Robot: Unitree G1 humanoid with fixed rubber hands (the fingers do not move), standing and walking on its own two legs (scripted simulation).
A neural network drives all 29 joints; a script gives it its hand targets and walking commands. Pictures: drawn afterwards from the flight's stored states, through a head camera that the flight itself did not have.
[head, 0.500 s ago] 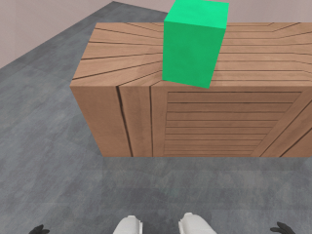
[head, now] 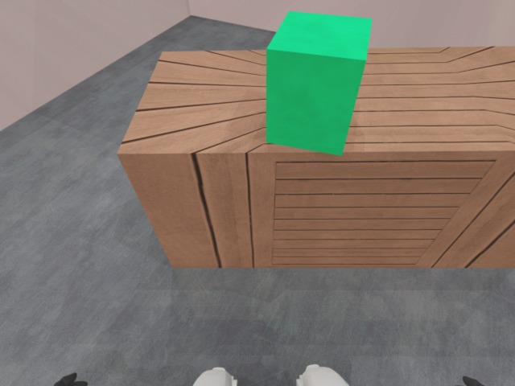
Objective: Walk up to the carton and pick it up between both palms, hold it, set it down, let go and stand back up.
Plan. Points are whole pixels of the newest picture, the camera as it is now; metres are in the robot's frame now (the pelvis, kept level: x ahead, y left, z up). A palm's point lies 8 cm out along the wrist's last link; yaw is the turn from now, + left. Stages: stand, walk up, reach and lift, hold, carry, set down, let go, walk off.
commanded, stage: walk up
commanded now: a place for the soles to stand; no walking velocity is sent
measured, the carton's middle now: (315, 84) +0.78 -0.13 +0.05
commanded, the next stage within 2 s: none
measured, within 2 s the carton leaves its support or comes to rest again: neither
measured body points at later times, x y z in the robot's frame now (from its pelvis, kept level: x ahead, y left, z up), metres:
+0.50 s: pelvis +0.12 -0.05 +0.00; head +0.13 -0.06 +0.45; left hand +0.20 +0.29 -0.09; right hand +0.18 -0.39 -0.10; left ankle +0.17 +0.10 -0.68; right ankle +0.11 -0.19 -0.68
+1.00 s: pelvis +0.25 -0.09 +0.00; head +0.28 -0.09 +0.45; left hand +0.38 +0.23 -0.09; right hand +0.29 -0.43 -0.10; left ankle +0.26 +0.07 -0.65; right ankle +0.26 -0.22 -0.68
